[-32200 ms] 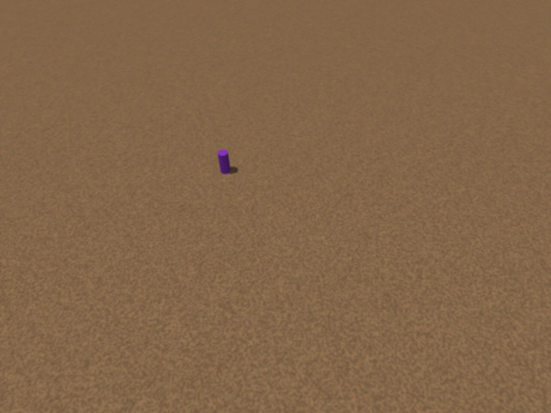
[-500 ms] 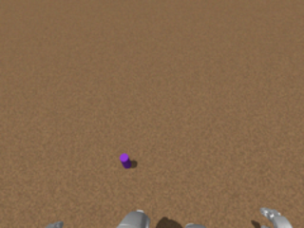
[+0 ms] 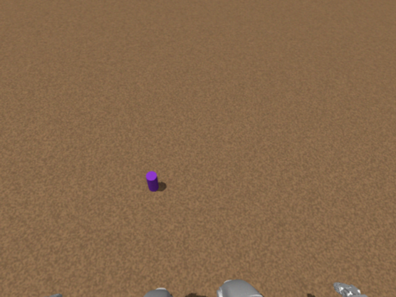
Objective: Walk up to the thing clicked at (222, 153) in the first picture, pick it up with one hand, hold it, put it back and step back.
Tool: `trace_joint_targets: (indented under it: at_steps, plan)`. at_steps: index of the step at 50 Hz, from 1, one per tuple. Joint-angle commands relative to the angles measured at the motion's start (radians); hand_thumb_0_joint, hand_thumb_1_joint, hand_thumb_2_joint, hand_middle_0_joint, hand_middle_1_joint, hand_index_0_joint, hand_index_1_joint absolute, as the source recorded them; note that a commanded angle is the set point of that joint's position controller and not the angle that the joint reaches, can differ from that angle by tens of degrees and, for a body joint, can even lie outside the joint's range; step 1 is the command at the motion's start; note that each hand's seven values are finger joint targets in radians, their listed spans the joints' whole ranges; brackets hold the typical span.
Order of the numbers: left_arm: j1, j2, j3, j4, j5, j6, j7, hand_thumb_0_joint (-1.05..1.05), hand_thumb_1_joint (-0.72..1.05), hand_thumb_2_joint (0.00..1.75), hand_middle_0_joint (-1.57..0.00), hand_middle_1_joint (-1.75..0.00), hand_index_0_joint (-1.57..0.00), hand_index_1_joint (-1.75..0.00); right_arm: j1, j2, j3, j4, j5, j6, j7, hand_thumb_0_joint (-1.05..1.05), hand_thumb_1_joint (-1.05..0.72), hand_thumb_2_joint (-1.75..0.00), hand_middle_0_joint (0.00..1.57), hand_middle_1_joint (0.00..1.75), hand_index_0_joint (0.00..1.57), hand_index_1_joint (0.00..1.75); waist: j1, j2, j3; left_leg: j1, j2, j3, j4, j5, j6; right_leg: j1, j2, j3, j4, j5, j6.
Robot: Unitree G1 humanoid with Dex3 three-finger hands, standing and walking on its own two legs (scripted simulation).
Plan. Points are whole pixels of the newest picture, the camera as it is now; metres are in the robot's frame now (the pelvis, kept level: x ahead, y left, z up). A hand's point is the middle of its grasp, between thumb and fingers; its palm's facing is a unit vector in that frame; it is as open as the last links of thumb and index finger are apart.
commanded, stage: step back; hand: left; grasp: from the side
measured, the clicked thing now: (152, 181) +0.70 +0.22 -0.70
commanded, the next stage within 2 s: stand in 1.74 s
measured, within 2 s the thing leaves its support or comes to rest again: neither
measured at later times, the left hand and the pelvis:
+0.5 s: hand out of the picture -0.06 +0.24 -0.14, palm faces +0.05 -0.90 -0.43, open 7.4 cm; pelvis -0.18 -0.04 -0.01, yaw +4 degrees
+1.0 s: hand out of the picture -0.27 +0.21 -0.15, palm faces +0.05 -0.92 -0.39, open 7.4 cm; pelvis -0.29 -0.06 +0.00, yaw +1 degrees
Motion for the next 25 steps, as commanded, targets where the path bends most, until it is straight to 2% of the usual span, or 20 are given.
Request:
trace_joint_targets:
  at_steps: [1,3,5,6,7,8,9,10,11,12,13,14,16,17,18,20,22,23,24,25]
  plan:
    - [0.006,0.152,0.037,-0.083,0.003,-0.030,-0.001,0.00,0.90,0.90,-0.20,-0.30,-0.20,-0.30,0.026,-0.286,-0.085,-0.093,-0.003,-0.021,-0.023,0.00,-0.90,-0.90,0.20,0.30,0.20,0.30,-0.051,0.232,-0.225,0.251,0.248,-0.237,-0.128,0.346,0.238,-0.021,-0.054,-0.045,-0.213,-0.042,0.011]
    - [0.040,0.151,0.038,-0.061,0.003,-0.032,-0.006,0.00,0.90,0.90,-0.20,-0.30,-0.20,-0.30,-0.003,-0.299,-0.085,-0.108,-0.006,-0.011,-0.019,0.00,-0.90,-0.90,0.20,0.30,0.20,0.30,-0.035,0.256,-0.243,0.203,0.238,-0.225,-0.117,0.290,0.205,0.070,-0.087,-0.088,-0.387,-0.011,-0.007]
    - [0.120,0.152,0.038,-0.015,0.006,-0.035,-0.013,0.00,0.90,0.90,-0.20,-0.30,-0.20,-0.30,-0.036,-0.319,-0.088,-0.119,-0.001,0.003,-0.015,0.00,-0.90,-0.90,0.20,0.30,0.20,0.30,-0.006,0.256,-0.267,0.114,0.219,-0.207,-0.113,0.177,0.173,0.194,-0.080,-0.142,-0.564,0.089,-0.029]
    - [0.165,0.148,0.043,0.010,0.005,-0.035,-0.017,0.00,0.90,0.90,-0.20,-0.30,-0.20,-0.30,-0.047,-0.324,-0.088,-0.121,0.003,0.011,-0.013,0.00,-0.90,-0.90,0.20,0.30,0.20,0.30,0.012,0.252,-0.277,0.059,0.203,-0.192,-0.107,0.121,0.145,0.271,-0.073,-0.174,-0.678,0.160,-0.046]
    - [0.203,0.157,0.045,0.028,0.013,-0.036,-0.015,0.00,0.90,0.90,-0.20,-0.30,-0.20,-0.30,-0.059,-0.305,-0.082,-0.120,0.007,0.017,-0.012,0.00,-0.90,-0.90,0.20,0.30,0.20,0.30,0.030,0.226,-0.275,-0.006,0.179,-0.181,-0.065,0.024,0.107,0.313,-0.086,-0.152,-0.747,0.179,-0.066]
    - [0.174,0.215,0.064,0.010,0.031,-0.043,-0.016,0.00,0.90,0.90,-0.20,-0.30,-0.20,-0.30,-0.037,-0.255,-0.070,-0.124,0.014,0.017,-0.009,0.00,-0.90,-0.90,0.20,0.30,0.20,0.30,0.020,0.070,-0.223,-0.177,0.075,-0.152,0.062,-0.121,0.041,0.328,-0.200,0.077,-0.803,0.076,-0.110]
    - [0.104,0.331,0.088,-0.026,0.030,-0.037,-0.017,0.00,0.90,0.90,-0.20,-0.30,-0.20,-0.30,-0.118,-0.210,-0.065,-0.150,0.022,0.011,-0.024,0.00,-0.90,-0.90,0.20,0.30,0.20,0.30,0.070,-0.240,-0.149,-0.242,-0.131,-0.059,0.332,-0.336,-0.024,0.109,-0.437,0.370,-0.916,0.089,-0.256]
    - [0.017,0.369,0.092,-0.066,0.034,-0.043,-0.011,0.00,0.90,0.90,-0.20,-0.30,-0.20,-0.30,-0.109,-0.251,-0.081,-0.136,0.015,0.014,-0.037,0.00,-0.90,-0.90,0.20,0.30,0.20,0.30,0.055,-0.236,-0.080,-0.189,-0.089,-0.173,0.534,-0.381,-0.044,-0.077,-0.548,0.472,-0.962,0.095,-0.339]
    - [-0.039,0.306,0.070,-0.092,0.023,-0.051,-0.004,0.00,0.90,0.90,-0.20,-0.30,-0.20,-0.30,-0.070,-0.272,-0.078,-0.112,0.023,0.016,-0.034,0.00,-0.90,-0.90,0.20,0.30,0.20,0.30,0.006,-0.114,-0.059,-0.163,-0.106,-0.214,0.621,-0.310,-0.038,-0.096,-0.476,0.326,-0.909,0.207,-0.306]
    - [-0.114,0.255,0.056,-0.099,0.023,-0.053,0.003,0.00,0.90,0.90,-0.20,-0.30,-0.20,-0.30,-0.008,-0.251,-0.071,-0.082,0.034,0.010,-0.031,0.00,-0.90,-0.90,0.20,0.30,0.20,0.30,-0.038,-0.054,-0.070,-0.175,-0.143,-0.203,0.629,-0.263,-0.029,-0.029,-0.386,0.159,-0.818,0.391,-0.254]
    - [-0.135,0.221,0.053,-0.096,0.029,-0.053,0.005,0.00,0.90,0.90,-0.20,-0.30,-0.20,-0.30,0.020,-0.234,-0.063,-0.066,0.036,0.005,-0.030,0.00,-0.90,-0.90,0.20,0.30,0.20,0.30,-0.057,-0.073,-0.094,-0.172,-0.155,-0.173,0.630,-0.231,-0.028,0.022,-0.333,0.065,-0.775,0.480,-0.216]
    - [-0.117,0.219,0.057,-0.101,0.033,-0.054,0.007,0.00,0.90,0.90,-0.20,-0.30,-0.20,-0.30,0.032,-0.226,-0.056,-0.068,0.034,-0.001,-0.032,0.00,-0.90,-0.90,0.20,0.30,0.20,0.30,-0.041,-0.107,-0.126,-0.163,-0.149,-0.150,0.635,-0.227,-0.035,0.077,-0.319,0.042,-0.748,0.540,-0.217]
    - [-0.061,0.206,0.049,-0.101,0.032,-0.052,0.010,0.00,0.90,0.90,-0.20,-0.30,-0.20,-0.30,0.030,-0.221,-0.050,-0.067,0.025,-0.004,-0.031,0.00,-0.90,-0.90,0.20,0.30,0.20,0.30,0.000,-0.113,-0.141,-0.171,-0.129,-0.121,0.539,-0.255,-0.046,0.171,-0.317,0.025,-0.725,0.570,-0.221]
    - [-0.028,0.198,0.047,-0.095,0.032,-0.048,0.013,0.00,0.90,0.90,-0.20,-0.30,-0.20,-0.30,0.011,-0.211,-0.047,-0.073,0.021,-0.003,-0.030,0.00,-0.90,-0.90,0.20,0.30,0.20,0.30,0.024,-0.109,-0.143,-0.200,-0.131,-0.108,0.492,-0.278,-0.049,0.236,-0.323,0.032,-0.711,0.600,-0.225]
    - [-0.012,0.206,0.049,-0.097,0.035,-0.046,0.019,0.00,0.90,0.90,-0.20,-0.30,-0.20,-0.30,-0.001,-0.207,-0.046,-0.086,0.016,-0.004,-0.030,0.00,-0.90,-0.90,0.20,0.30,0.20,0.30,0.037,-0.135,-0.151,-0.208,-0.104,-0.098,0.415,-0.296,-0.049,0.287,-0.349,0.058,-0.705,0.635,-0.236]
    - [0.026,0.208,0.048,-0.093,0.028,-0.040,0.023,0.00,0.90,0.90,-0.20,-0.30,-0.20,-0.30,-0.009,-0.201,-0.046,-0.088,0.012,-0.010,-0.027,0.00,-0.90,-0.90,0.20,0.30,0.20,0.30,0.057,-0.145,-0.189,-0.179,-0.084,-0.065,0.260,-0.310,-0.045,0.368,-0.369,0.078,-0.670,0.720,-0.242]
    - [-0.029,0.218,0.046,-0.113,0.017,-0.033,0.024,0.00,0.90,0.90,-0.20,-0.30,-0.20,-0.30,0.065,-0.206,-0.053,-0.064,0.009,-0.010,-0.023,0.00,-0.90,-0.90,0.20,0.30,0.20,0.30,0.022,-0.167,-0.238,-0.070,-0.055,-0.030,0.094,-0.254,-0.030,0.351,-0.380,0.091,-0.634,0.716,-0.229]
    - [-0.048,0.216,0.042,-0.118,0.011,-0.028,0.021,0.00,0.90,0.90,-0.20,-0.30,-0.20,-0.30,0.098,-0.206,-0.057,-0.045,0.008,-0.012,-0.020,0.00,-0.90,-0.90,0.20,0.30,0.20,0.30,0.001,-0.133,-0.258,-0.005,-0.063,-0.002,-0.042,-0.155,-0.020,0.342,-0.356,0.058,-0.591,0.697,-0.207]
    - [-0.056,0.213,0.035,-0.119,0.006,-0.020,0.017,0.00,0.90,0.90,-0.20,-0.30,-0.20,-0.30,0.130,-0.207,-0.063,-0.026,0.006,-0.015,-0.020,0.00,-0.90,-0.90,0.20,0.30,0.20,0.30,-0.013,-0.103,-0.277,0.077,-0.060,0.013,-0.193,0.001,-0.011,0.306,-0.330,0.031,-0.541,0.656,-0.174]
    - [-0.039,0.177,0.018,-0.124,0.004,-0.017,0.012,0.00,0.90,0.90,-0.20,-0.30,-0.20,-0.30,0.122,-0.248,-0.075,-0.026,-0.005,-0.015,-0.023,0.00,-0.90,-0.90,0.20,0.30,0.20,0.30,-0.007,-0.027,-0.278,0.163,0.038,-0.135,-0.201,0.083,0.024,0.160,-0.282,0.011,-0.495,0.494,-0.121]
